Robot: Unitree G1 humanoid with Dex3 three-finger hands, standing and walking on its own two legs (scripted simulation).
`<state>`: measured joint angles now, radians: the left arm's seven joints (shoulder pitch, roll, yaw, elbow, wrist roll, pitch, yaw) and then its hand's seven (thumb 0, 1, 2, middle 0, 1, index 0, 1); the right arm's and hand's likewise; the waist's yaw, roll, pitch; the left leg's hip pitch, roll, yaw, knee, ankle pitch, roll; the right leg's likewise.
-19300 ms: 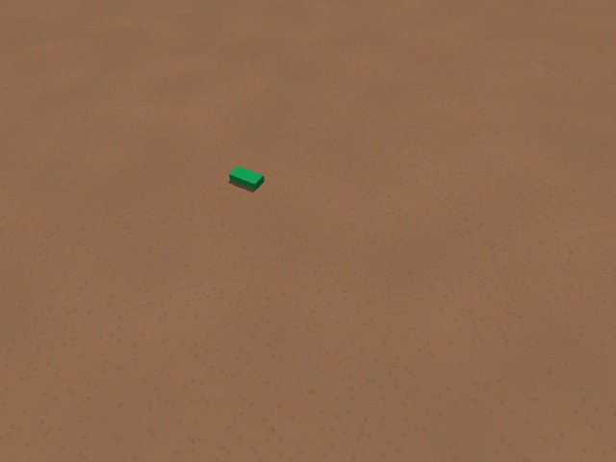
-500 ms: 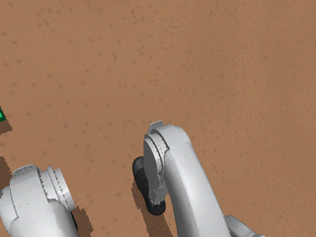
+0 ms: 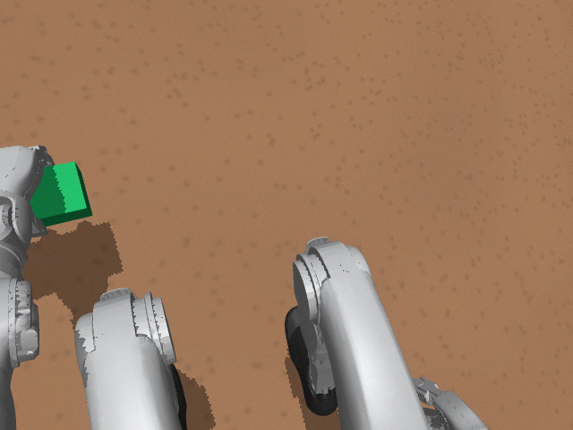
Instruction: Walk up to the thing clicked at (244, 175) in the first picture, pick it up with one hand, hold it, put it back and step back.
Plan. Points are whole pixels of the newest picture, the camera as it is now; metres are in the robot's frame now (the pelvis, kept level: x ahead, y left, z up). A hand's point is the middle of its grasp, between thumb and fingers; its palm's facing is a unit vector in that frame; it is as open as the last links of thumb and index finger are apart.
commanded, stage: settle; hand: left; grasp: from above
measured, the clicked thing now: (23, 201) +0.47 +0.29 -0.20
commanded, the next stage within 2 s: lift in 0.06 s
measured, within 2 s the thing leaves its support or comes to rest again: neither
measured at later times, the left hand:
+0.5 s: hand out of the picture +0.44 +0.29 -0.10, palm faces -0.45 -0.09 -0.89, open 10.3 cm
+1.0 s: hand out of the picture +0.37 +0.29 +0.08, palm faces -0.42 -0.11 -0.90, open 10.3 cm
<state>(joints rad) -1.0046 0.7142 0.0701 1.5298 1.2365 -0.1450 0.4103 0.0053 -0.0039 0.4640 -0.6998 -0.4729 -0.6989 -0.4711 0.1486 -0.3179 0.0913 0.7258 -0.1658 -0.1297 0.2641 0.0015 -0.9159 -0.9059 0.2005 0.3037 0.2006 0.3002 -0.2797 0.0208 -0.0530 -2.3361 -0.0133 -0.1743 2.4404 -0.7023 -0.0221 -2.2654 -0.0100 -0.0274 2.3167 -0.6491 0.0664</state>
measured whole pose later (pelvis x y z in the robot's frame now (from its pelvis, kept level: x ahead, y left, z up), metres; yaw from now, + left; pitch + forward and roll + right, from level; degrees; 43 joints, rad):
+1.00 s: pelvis +0.00 +0.00 +0.17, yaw +6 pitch +31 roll -5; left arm -0.53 0.53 -0.07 0.77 1.02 -0.02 0.09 0.00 0.01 0.46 -0.69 -0.48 -0.68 -0.48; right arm 0.14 -0.26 -0.03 0.66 0.00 0.04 0.04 0.01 -0.91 -0.90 0.20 0.30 0.20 0.30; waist -0.10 0.05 -0.19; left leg -1.79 0.01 -0.08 1.89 -0.64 -0.01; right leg -1.75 -0.05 0.00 1.81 -0.60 0.06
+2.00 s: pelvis +0.07 +0.00 +0.41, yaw +6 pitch +10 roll -1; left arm -0.33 0.36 -0.19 0.85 0.98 0.05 0.14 0.00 -0.01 0.48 -0.70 -0.47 -0.70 -0.47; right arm 0.25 -0.25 -0.04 0.75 0.03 0.01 -0.04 0.01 -0.90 -0.90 0.20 0.30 0.20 0.30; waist -0.05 0.04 -0.08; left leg -0.59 0.04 0.01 0.81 -0.39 -0.02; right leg -0.60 -0.04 0.01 0.78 -0.35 0.04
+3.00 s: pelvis +0.07 -0.01 +0.44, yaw +5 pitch +2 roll +0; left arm -0.26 0.38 -0.21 0.69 1.00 0.03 0.00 0.00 -0.02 0.48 -0.72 -0.46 -0.72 -0.46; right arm 0.20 -0.26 -0.04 0.70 0.05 0.06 -0.04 0.01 -0.90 -0.90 0.20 0.30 0.20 0.30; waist -0.01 0.05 -0.03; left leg -0.32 0.04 0.03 0.55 -0.27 -0.02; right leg -0.35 -0.04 0.03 0.56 -0.25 0.03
